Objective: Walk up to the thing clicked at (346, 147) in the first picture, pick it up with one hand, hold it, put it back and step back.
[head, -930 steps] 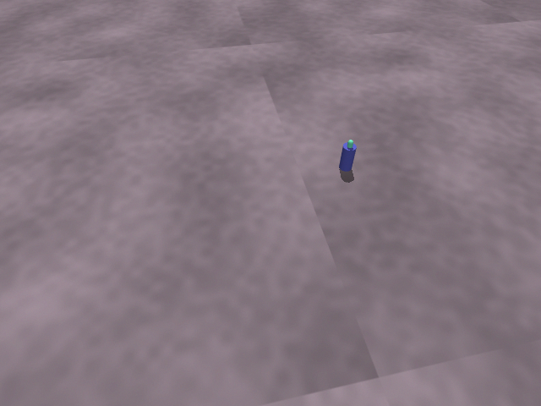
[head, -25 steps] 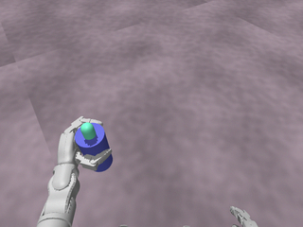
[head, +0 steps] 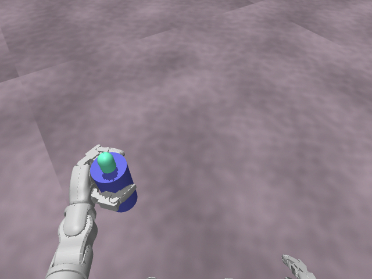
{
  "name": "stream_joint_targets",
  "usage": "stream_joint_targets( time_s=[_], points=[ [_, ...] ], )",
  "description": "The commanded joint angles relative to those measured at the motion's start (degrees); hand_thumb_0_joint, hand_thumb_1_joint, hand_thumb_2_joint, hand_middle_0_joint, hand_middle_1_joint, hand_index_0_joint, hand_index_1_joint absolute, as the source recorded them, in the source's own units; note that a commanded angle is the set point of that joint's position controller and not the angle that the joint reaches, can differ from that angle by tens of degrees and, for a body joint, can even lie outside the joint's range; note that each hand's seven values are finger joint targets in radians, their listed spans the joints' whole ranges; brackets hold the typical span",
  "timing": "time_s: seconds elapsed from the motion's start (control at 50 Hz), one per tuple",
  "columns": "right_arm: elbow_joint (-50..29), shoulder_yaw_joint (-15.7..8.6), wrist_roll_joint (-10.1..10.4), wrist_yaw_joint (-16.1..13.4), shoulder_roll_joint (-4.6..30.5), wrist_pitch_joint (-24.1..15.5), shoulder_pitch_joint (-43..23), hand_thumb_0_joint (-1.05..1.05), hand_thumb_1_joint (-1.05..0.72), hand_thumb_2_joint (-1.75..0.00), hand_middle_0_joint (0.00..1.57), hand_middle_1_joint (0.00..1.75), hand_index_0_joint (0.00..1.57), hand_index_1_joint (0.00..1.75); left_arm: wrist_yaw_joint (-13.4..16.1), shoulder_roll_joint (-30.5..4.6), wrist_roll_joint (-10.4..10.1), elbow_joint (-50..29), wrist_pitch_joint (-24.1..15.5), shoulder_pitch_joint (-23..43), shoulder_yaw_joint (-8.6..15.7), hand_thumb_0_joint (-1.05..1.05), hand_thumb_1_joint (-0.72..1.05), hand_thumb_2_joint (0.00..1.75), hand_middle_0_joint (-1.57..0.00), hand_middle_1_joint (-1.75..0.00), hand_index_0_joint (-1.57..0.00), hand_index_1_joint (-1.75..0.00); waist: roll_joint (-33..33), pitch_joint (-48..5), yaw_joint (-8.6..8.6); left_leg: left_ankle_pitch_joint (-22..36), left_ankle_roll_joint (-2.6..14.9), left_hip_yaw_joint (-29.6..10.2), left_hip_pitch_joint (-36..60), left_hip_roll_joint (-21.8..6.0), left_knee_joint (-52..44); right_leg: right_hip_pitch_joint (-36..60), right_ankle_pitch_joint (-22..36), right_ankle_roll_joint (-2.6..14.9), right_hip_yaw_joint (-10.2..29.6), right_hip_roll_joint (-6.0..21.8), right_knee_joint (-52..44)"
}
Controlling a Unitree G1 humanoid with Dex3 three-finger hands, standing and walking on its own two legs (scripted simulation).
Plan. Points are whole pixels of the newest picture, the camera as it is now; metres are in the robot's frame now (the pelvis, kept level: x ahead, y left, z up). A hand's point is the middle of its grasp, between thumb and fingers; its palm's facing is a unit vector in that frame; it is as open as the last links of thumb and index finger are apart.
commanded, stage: hold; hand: left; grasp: from the side
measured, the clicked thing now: (114, 180) +0.32 +0.17 +0.02
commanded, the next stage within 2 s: crouch in 1.44 s
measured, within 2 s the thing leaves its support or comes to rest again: neither
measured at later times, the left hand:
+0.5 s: hand (116, 178) +0.32 +0.16 +0.03, palm faces +0.11 -0.99 -0.03, open 9.8 cm
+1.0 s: hand (114, 180) +0.32 +0.17 +0.03, palm faces +0.11 -0.99 -0.04, open 9.8 cm
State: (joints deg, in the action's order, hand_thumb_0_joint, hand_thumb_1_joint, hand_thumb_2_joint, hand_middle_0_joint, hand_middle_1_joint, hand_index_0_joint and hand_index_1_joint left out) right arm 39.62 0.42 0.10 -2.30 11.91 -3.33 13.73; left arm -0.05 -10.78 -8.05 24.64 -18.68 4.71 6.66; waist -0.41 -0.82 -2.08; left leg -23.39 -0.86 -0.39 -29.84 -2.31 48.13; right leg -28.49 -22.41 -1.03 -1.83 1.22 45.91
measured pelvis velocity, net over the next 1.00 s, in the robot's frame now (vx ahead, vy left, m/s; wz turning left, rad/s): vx -0.01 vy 0.00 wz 0.00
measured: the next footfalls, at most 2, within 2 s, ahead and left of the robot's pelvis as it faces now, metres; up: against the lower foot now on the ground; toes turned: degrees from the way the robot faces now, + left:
none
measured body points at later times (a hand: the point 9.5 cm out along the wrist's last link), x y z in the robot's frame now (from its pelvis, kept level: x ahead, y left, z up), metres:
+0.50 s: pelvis +0.00 -0.01 +0.00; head +0.04 +0.00 +0.45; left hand +0.31 +0.21 +0.04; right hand +0.12 -0.25 -0.11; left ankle +0.01 +0.12 -0.70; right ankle +0.01 -0.13 -0.70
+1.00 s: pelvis -0.01 +0.00 +0.00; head +0.03 +0.00 +0.45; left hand +0.31 +0.22 +0.04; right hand +0.12 -0.25 -0.11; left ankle +0.01 +0.12 -0.70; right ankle +0.01 -0.13 -0.70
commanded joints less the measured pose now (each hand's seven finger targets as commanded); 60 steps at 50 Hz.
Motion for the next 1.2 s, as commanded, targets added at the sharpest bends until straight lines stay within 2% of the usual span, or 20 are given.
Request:
stream_joint_targets(
  time_s=[0.0,0.04,0.28,0.32,0.38,0.5,0.56,0.58,0.62,0.7,0.78,0.82,0.86,0.92,0.94,1.04,1.08,1.12,1.16,1.18],
  points=[
    [-6.2,-3.2,-0.3,-0.4,8.1,-2.3,-0.8,0.0,-0.92,-0.91,0.2,0.3,0.2,0.3,-0.7,-8.7,-2.4,-21.5,-8.8,25.0,4.0,0.0,0.24,1.18,-1.2,-1.32,-1.21,-1.32,-3.8,-20.1,-0.4,15.9,0.37,-0.1,10.3,1.6,-6.8,6.3,17.2,1.45,-0.8,-1.7,-5.3],
    [-6.9,-2.8,-0.2,-0.2,7.7,-2.7,-1.3,0.0,-0.92,-0.9,0.2,0.3,0.2,0.3,-1.1,-7.8,-2.5,-24.4,-9.1,26.4,2.4,0.0,0.23,1.17,-1.21,-1.33,-1.22,-1.33,-5.1,-19.5,-0.32,15.2,0.13,-0.2,10.6,1.5,-7.3,5.7,16.2,1.57,-1.0,-1.9,-5.2],
    [-6.5,-2.8,-0.2,-0.3,7.6,-2.6,-1.0,0.0,-0.91,-0.91,0.2,0.3,0.2,0.3,-0.8,-8.9,-2.7,-22.7,-8.8,24.8,4.2,0.0,0.23,1.19,-1.21,-1.34,-1.22,-1.34,-3.9,-20.6,0.11,17.1,0.34,-0.1,10.3,1.7,-6.6,7.1,18.0,1.44,-0.9,-1.6,-5.2],
    [-6.4,-3.0,0.0,-0.4,8.1,-2.7,-1.5,0.0,-0.92,-0.91,0.2,0.3,0.2,0.3,-0.8,-8.4,-2.9,-18.5,-8.3,22.3,5.3,0.0,0.22,1.2,-1.22,-1.34,-1.23,-1.35,-1.8,-16.9,0.24,14.1,0.54,-0.1,8.5,1.7,-7.3,6.0,15.7,1.28,-0.9,-1.7,-5.7],
    [-7.2,-2.6,-0.1,-0.4,7.3,-2.6,-2.0,0.0,-0.92,-0.91,0.2,0.3,0.2,0.3,-0.9,-8.1,-2.7,-23.9,-9.1,26.7,3.6,0.0,0.21,1.19,-1.2,-1.34,-1.22,-1.34,-4.3,-20.5,0.18,14.9,0.56,0.3,10.1,2.0,-6.9,7.0,17.0,1.27,-0.5,-1.3,-5.9],
    [-6.3,-2.8,-0.3,-0.6,7.7,-2.7,-1.6,0.0,-0.91,-0.91,0.2,0.3,0.2,0.3,-1.1,-8.3,-2.7,-19.4,-8.5,24.4,4.4,0.0,0.21,1.19,-1.2,-1.33,-1.21,-1.33,-2.6,-17.8,-0.23,14.0,0.82,0.5,8.5,2.1,-6.6,6.2,16.4,1.05,-0.4,-1.3,-6.2],
    [-6.5,-2.9,-0.3,-0.6,7.6,-2.8,-1.4,0.0,-0.91,-0.91,0.2,0.3,0.2,0.3,-0.7,-9.5,-2.3,-22.0,-9.2,27.0,5.5,0.0,0.22,1.19,-1.2,-1.33,-1.21,-1.33,-3.5,-20.9,0.07,14.5,0.79,0.4,9.7,2.0,-6.6,7.0,17.0,1.2,-0.3,-1.2,-5.9],
    [-7.3,-2.5,-0.3,-0.6,7.0,-2.8,-2.5,0.0,-0.92,-0.91,0.2,0.3,0.2,0.3,-0.9,-8.4,-2.4,-23.4,-9.3,26.4,4.0,0.0,0.22,1.19,-1.21,-1.33,-1.22,-1.33,-4.6,-19.6,0.32,13.1,0.68,0.5,9.0,2.2,-7.0,6.6,15.5,1.24,-0.4,-1.2,-6.2],
    [-6.6,-2.8,-0.1,-0.7,7.8,-3.0,-2.0,0.0,-0.92,-0.91,0.2,0.3,0.2,0.3,-0.9,-8.2,-2.7,-19.2,-8.7,24.0,4.8,0.0,0.21,1.2,-1.23,-1.36,-1.24,-1.36,-2.0,-18.0,0.0,12.2,0.84,0.3,8.9,2.0,-7.3,6.0,14.5,1.13,-0.6,-1.4,-6.5],
    [-6.9,-2.7,-0.2,-0.7,7.5,-2.9,-1.7,0.0,-0.92,-0.91,0.2,0.3,0.2,0.3,-0.8,-8.2,-2.6,-22.9,-9.0,26.8,4.1,0.0,0.22,1.21,-1.21,-1.35,-1.22,-1.35,-4.4,-21.1,-0.15,14.2,0.51,0.1,10.3,1.9,-6.9,6.2,16.0,1.42,-0.7,-1.5,-5.7],
    [-6.3,-3.0,-0.2,-0.8,7.9,-2.9,-1.8,0.0,-0.92,-0.91,0.2,0.3,0.2,0.3,-0.9,-10.2,-2.9,-19.1,-9.1,25.2,6.8,0.0,0.19,1.2,-1.21,-1.34,-1.22,-1.35,-2.6,-18.8,0.34,12.2,0.78,0.1,8.2,1.9,-7.0,6.3,14.2,1.22,-0.6,-1.5,-6.1],
    [-7.1,-2.5,-0.3,-0.7,7.3,-3.1,-2.2,0.0,-0.92,-0.91,0.2,0.3,0.2,0.3,-1.3,-7.7,-3.0,-22.9,-9.5,27.2,3.4,0.0,0.21,1.21,-1.21,-1.35,-1.22,-1.35,-4.1,-20.0,-0.06,12.9,0.58,0.1,9.2,1.9,-7.0,6.1,15.0,1.41,-0.5,-1.5,-5.6],
    [-6.2,-3.2,-0.2,-0.6,8.3,-2.9,-1.3,0.0,-0.91,-0.91,0.2,0.3,0.2,0.3,-1.3,-9.1,-2.6,-17.9,-8.9,23.9,5.2,0.0,0.25,1.22,-1.21,-1.35,-1.22,-1.35,-3.6,-18.8,-0.04,13.0,0.46,0.1,8.8,1.8,-7.1,5.3,14.6,1.54,-0.8,-1.7,-5.7],
    [-6.9,-2.8,-0.1,-0.5,7.8,-3.4,-1.5,0.0,-0.92,-0.91,0.2,0.3,0.2,0.3,-1.6,-7.6,-2.9,-22.0,-9.4,27.5,2.9,0.0,0.23,1.22,-1.22,-1.35,-1.22,-1.36,-3.7,-20.3,-0.53,13.3,0.39,-0.2,10.1,1.7,-7.2,5.6,15.0,1.56,-1.0,-1.7,-5.4],
    [-6.6,-2.8,-0.1,-0.6,7.7,-3.4,-1.2,0.0,-0.92,-0.91,0.2,0.3,0.2,0.3,-1.5,-9.0,-3.0,-22.4,-9.3,26.9,4.2,0.0,0.22,1.2,-1.21,-1.34,-1.22,-1.35,-4.6,-21.7,0.16,14.2,0.44,0.0,9.9,1.9,-6.5,6.2,15.7,1.55,-0.7,-1.5,-5.4],
    [-6.2,-3.2,-0.1,-0.6,8.4,-3.5,-1.1,0.0,-0.92,-0.91,0.2,0.3,0.2,0.3,-1.1,-8.3,-2.9,-19.4,-8.5,24.8,3.9,0.0,0.22,1.21,-1.21,-1.34,-1.22,-1.35,-4.0,-19.2,-0.19,13.2,0.29,-0.2,9.9,1.7,-7.2,5.1,14.5,1.61,-1.0,-1.8,-5.6],
    [-7.0,-2.6,0.0,-0.6,7.7,-3.8,-1.5,0.0,-0.92,-0.91,0.2,0.3,0.2,0.3,-1.0,-7.8,-3.0,-23.8,-8.7,29.1,2.9,0.0,0.23,1.2,-1.21,-1.34,-1.21,-1.34,-4.0,-20.9,-0.3,14.3,0.37,-0.3,10.5,1.6,-6.9,5.7,15.8,1.61,-1.0,-1.7,-5.6],
    [-6.3,-2.7,-0.1,-0.8,7.8,-3.6,-1.1,0.0,-0.92,-0.91,0.2,0.3,0.2,0.3,-0.5,-9.0,-2.7,-19.4,-8.1,25.2,5.3,0.0,0.22,1.21,-1.21,-1.34,-1.22,-1.35,-2.8,-19.0,0.18,14.8,0.52,-0.1,9.0,1.7,-6.8,6.0,16.2,1.46,-1.0,-1.7,-5.5],
    [-7.3,-2.5,-0.1,-0.6,7.5,-3.6,-2.1,0.0,-0.91,-0.91,0.2,0.3,0.2,0.3,-0.7,-8.1,-2.7,-23.2,-8.7,29.4,3.7,0.0,0.25,1.22,-1.2,-1.34,-1.21,-1.35,-3.8,-19.0,0.03,13.5,0.48,-0.1,9.0,1.7,-7.2,5.8,15.3,1.54,-0.8,-1.6,-5.7],
    [-7.0,-2.6,-0.1,-0.7,7.4,-3.6,-2.3,0.0,-0.92,-0.91,0.2,0.3,0.2,0.3,-0.5,-9.3,-2.5,-20.4,-8.6,27.0,5.8,0.0,0.24,1.22,-1.21,-1.35,-1.22,-1.36,-3.5,-18.6,0.7,12.5,0.5,-0.1,8.6,1.8,-7.3,5.6,14.0,1.46,-0.9,-1.6,-5.8]
  ],
)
